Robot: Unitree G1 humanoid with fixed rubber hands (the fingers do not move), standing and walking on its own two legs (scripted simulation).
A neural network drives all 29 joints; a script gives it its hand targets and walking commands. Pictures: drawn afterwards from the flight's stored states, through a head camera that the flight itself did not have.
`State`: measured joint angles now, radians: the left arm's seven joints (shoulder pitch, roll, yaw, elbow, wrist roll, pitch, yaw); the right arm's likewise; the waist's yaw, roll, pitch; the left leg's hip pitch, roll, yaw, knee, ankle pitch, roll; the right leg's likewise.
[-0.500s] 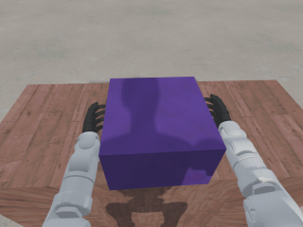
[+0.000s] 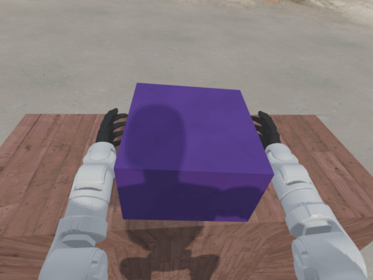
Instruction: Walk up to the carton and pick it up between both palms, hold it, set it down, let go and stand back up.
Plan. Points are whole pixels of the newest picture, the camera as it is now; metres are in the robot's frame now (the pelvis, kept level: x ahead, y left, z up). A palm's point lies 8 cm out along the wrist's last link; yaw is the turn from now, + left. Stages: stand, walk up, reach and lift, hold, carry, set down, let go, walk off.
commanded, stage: reach and lift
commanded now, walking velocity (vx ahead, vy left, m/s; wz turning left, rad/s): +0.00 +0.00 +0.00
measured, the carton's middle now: (188, 147) +0.40 +0.02 +0.11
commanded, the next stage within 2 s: hold in 0.74 s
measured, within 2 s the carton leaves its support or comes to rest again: neither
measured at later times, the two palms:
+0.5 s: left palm (104, 142) +0.35 +0.20 +0.15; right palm (269, 141) +0.38 -0.16 +0.16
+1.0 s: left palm (103, 138) +0.35 +0.20 +0.16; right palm (270, 140) +0.38 -0.16 +0.17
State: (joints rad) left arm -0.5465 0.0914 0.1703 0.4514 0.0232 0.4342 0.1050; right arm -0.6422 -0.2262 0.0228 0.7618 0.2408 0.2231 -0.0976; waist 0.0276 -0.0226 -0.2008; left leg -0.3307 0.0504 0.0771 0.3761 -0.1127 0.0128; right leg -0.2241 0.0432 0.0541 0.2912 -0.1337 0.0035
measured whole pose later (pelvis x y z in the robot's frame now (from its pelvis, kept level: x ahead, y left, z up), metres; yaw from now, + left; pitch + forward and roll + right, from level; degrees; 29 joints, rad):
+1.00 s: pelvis +0.00 +0.00 +0.00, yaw +0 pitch +2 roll -2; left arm -0.57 0.09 0.21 0.39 0.05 0.54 0.06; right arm -0.67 -0.22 0.00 0.69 0.24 0.34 -0.12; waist 0.02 -0.01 -0.17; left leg -0.30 0.05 0.08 0.38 -0.11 0.01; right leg -0.19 0.04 0.05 0.29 -0.13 0.01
